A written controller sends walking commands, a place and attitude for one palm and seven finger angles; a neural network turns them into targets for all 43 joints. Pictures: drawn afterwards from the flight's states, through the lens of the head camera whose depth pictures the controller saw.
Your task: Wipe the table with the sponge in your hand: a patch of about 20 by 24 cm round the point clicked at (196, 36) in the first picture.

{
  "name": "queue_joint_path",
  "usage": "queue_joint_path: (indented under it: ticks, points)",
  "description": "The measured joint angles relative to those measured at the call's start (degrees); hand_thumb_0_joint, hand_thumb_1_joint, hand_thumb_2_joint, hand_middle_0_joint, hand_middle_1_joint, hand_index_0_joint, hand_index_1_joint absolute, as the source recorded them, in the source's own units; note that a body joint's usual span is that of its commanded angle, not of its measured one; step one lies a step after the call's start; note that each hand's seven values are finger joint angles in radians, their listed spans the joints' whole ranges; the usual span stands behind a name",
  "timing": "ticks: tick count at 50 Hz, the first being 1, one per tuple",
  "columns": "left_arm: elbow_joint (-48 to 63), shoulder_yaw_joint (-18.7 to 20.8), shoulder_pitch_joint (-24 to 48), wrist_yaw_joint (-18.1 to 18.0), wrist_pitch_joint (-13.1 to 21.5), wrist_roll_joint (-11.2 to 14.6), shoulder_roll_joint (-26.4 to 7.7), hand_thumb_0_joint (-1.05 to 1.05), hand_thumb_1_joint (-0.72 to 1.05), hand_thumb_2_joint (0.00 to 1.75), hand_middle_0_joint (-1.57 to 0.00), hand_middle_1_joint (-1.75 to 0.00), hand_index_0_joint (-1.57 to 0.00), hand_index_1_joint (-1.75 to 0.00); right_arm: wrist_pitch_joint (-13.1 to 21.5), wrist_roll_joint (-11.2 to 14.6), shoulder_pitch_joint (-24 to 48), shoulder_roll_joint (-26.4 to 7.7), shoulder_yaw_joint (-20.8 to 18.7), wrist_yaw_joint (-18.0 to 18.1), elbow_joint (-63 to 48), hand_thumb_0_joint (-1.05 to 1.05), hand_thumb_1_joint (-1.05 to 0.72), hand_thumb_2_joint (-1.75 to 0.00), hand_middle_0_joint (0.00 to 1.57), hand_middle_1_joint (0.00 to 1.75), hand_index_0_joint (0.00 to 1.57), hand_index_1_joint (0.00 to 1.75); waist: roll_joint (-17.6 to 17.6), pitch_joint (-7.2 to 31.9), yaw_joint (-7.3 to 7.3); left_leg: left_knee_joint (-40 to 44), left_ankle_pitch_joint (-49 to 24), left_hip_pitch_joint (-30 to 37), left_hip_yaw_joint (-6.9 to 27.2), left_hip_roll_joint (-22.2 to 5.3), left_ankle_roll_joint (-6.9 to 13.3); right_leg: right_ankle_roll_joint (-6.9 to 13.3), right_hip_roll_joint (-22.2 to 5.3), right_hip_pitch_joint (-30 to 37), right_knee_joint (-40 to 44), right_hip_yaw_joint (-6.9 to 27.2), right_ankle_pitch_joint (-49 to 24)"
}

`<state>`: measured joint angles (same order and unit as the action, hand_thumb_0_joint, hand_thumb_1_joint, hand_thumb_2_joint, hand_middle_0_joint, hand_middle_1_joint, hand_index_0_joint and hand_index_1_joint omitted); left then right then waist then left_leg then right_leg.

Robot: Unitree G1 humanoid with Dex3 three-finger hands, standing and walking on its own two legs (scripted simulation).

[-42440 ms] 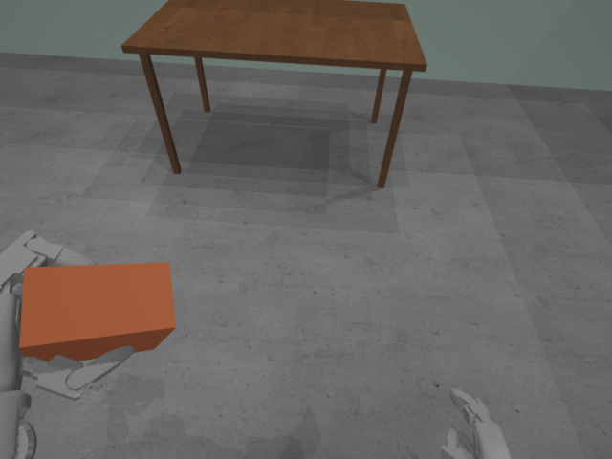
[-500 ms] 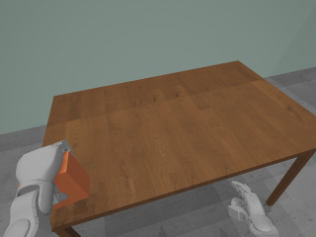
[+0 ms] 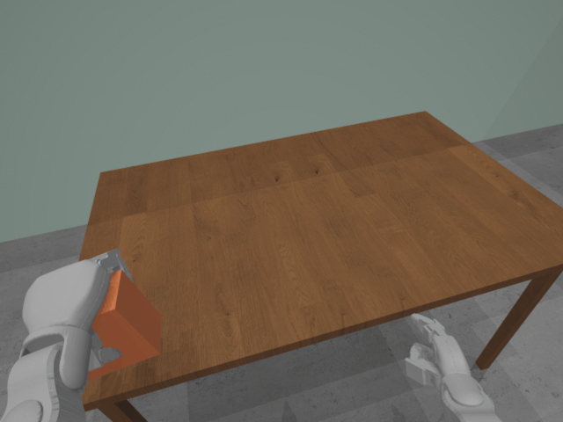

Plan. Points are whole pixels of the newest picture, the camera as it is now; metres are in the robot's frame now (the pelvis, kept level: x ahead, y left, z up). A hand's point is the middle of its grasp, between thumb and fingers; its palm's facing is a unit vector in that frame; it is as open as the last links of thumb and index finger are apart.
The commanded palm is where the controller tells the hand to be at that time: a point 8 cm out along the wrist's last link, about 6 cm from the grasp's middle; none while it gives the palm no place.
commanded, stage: bring the sponge back beside the body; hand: left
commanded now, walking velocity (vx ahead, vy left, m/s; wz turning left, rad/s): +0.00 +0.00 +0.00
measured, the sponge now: (111, 333) +0.18 +0.28 +0.06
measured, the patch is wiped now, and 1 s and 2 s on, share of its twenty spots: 1.00 1.00 1.00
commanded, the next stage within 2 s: step back with the hand held close in 0.36 s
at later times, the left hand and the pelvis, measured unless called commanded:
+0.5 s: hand (93, 318) +0.18 +0.29 +0.11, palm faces +0.11 -0.14 -0.98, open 10.7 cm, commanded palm +0.15 +0.28 +0.17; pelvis -0.01 +0.00 +0.00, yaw +0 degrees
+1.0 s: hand (78, 306) +0.17 +0.28 +0.14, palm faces +0.39 -0.82 -0.42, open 10.7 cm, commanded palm +0.13 +0.31 +0.17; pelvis -0.03 +0.03 -0.02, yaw +0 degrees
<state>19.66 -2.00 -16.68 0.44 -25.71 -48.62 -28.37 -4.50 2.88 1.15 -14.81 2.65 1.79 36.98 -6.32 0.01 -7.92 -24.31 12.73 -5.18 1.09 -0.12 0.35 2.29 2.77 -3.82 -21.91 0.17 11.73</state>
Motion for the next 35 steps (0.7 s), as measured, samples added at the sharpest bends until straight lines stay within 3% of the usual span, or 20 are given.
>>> queue_joint_path:
  ticks: [25,27,28,29,30,32,35]
  points:
    - [-0.1,0.0,-0.5,-0.6,1.2,-0.3,-0.4,-0.01,-0.54,1.03,-0.68,-1.29,-0.69,-1.29,0.7,-0.2,-0.9,0.2,0.2,0.3,0.4,0.01,-0.91,-0.9,0.2,0.3,0.2,0.3,0.3,-0.2,0.13,-0.1,-0.6,-0.3,-0.2,0.2,0.2,-0.2,-0.2,-0.4,-0.3,0.3,-0.5]
    - [0.4,6.9,-0.7,-1.4,7.1,22.1,1.4,-0.01,-0.54,1.03,-0.68,-1.29,-0.69,-1.29,0.6,-0.4,-2.7,0.4,0.2,0.7,-3.9,0.01,-0.91,-0.9,0.2,0.3,0.2,0.3,0.5,-0.1,0.83,-2.1,0.2,-2.9,0.5,0.1,0.6,-0.4,0.1,-2.1,-0.7,-0.3,-0.6]
    - [0.1,9.6,-1.2,-1.8,10.8,30.6,2.1,-0.01,-0.54,1.03,-0.68,-1.29,-0.69,-1.29,1.3,-0.6,-3.6,0.7,0.4,0.7,-5.7,0.01,-0.91,-0.9,0.2,0.3,0.2,0.3,1.0,-0.1,1.42,-3.2,0.6,-4.4,0.9,0.1,0.8,-0.4,0.2,-3.3,-1.2,-0.6,-0.5]
    - [0.3,11.7,-1.9,-2.2,13.8,36.8,2.6,-0.01,-0.54,1.03,-0.68,-1.29,-0.69,-1.29,1.8,-0.7,-4.5,1.2,0.7,0.8,-7.2,0.01,-0.91,-0.9,0.2,0.3,0.2,0.3,1.8,-0.3,2.05,-4.1,0.8,-5.8,1.4,0.1,0.9,-0.4,0.3,-4.6,-1.8,-0.8,-0.4]
    - [1.1,13.2,-2.7,-2.7,16.2,41.4,3.1,-0.01,-0.54,1.03,-0.68,-1.29,-0.69,-1.29,2.3,-0.8,-5.4,1.7,1.0,0.9,-8.2,0.01,-0.91,-0.9,0.2,0.3,0.2,0.3,2.8,-0.5,2.76,-4.9,1.0,-7.2,1.7,0.1,0.8,-0.3,0.5,-5.8,-2.3,-1.0,-0.3]
    - [4.3,15.2,-4.6,-3.8,19.9,47.2,4.1,-0.01,-0.54,1.03,-0.68,-1.29,-0.69,-1.29,2.8,-1.0,-7.2,2.4,1.4,1.2,-9.2,0.01,-0.91,-0.9,0.2,0.3,0.2,0.3,5.1,-1.0,4.08,-6.2,1.1,-9.3,1.9,0.0,0.2,-0.3,0.5,-7.9,-3.7,-1.2,0.1]
    - [10.8,16.6,-8.2,-5.4,23.9,51.3,5.2,-0.01,-0.54,1.03,-0.68,-1.29,-0.69,-1.29,2.8,-1.5,-9.6,2.5,1.2,1.7,-8.7,0.01,-0.9,-0.9,0.2,0.3,0.2,0.3,7.5,-1.5,5.97,-8.0,1.7,-11.7,1.8,0.5,0.2,-0.8,0.1,-10.5,-6.1,-1.2,1.0]
